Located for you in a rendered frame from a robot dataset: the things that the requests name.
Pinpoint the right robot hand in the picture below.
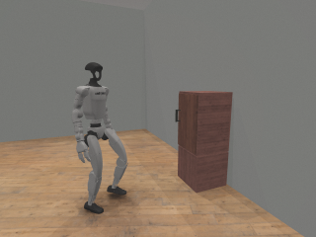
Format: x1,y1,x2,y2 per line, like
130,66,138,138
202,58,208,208
76,141,91,163

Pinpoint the cupboard door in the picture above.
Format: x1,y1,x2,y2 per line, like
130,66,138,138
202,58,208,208
178,93,198,154

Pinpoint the robot left forearm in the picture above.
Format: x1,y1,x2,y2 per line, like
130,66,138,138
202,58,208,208
103,109,113,129

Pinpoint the right robot upper arm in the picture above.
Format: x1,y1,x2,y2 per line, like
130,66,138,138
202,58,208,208
73,86,90,119

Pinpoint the right robot shin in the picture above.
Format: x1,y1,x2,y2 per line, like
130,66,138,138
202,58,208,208
87,172,102,206

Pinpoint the left robot upper arm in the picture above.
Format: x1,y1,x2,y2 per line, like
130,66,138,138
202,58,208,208
104,86,110,110

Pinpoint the robot right forearm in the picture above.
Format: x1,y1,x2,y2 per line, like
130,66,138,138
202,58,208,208
72,110,85,142

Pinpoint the left robot foot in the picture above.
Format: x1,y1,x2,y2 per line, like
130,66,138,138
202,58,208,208
107,185,127,196

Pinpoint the handle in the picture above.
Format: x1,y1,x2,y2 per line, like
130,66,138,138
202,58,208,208
175,110,180,122

